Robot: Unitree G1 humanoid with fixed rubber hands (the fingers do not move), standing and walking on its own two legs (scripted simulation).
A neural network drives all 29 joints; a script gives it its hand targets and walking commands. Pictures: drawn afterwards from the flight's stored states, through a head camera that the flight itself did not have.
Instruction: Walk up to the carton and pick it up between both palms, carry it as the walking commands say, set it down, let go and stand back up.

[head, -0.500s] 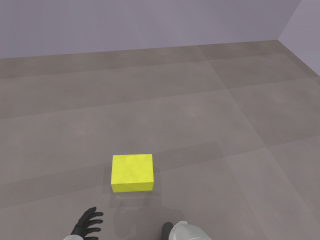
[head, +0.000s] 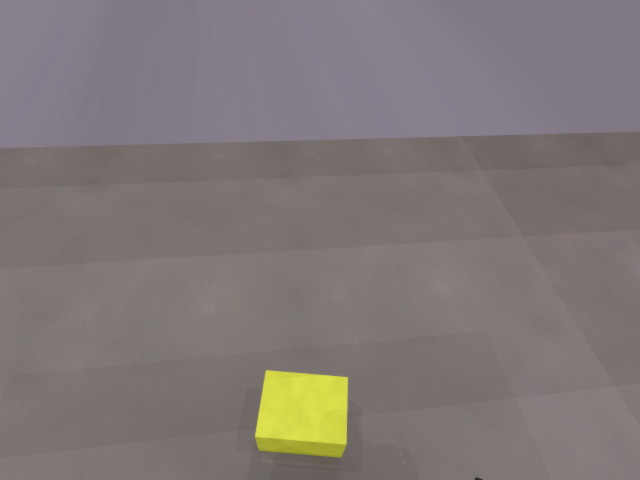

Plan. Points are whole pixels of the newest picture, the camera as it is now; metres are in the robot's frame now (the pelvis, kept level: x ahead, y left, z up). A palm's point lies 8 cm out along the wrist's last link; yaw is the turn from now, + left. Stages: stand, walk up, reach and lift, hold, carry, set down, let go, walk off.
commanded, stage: walk up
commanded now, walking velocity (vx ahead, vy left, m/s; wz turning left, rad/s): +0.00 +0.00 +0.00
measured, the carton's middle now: (303, 413) +0.42 +0.04 -0.69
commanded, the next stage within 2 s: none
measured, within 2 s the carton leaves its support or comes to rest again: neither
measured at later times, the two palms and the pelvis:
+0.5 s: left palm out of the picture +0.00 +0.21 -0.14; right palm out of the picture +0.02 -0.25 -0.14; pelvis +0.01 -0.02 +0.01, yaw -1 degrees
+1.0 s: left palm out of the picture +0.01 +0.18 -0.14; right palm out of the picture +0.03 -0.29 -0.14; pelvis +0.01 -0.05 +0.00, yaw +0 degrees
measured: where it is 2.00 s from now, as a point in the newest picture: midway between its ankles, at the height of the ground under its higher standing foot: outside the picture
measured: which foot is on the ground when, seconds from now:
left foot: down 0.00-1.00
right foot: down 0.00-1.00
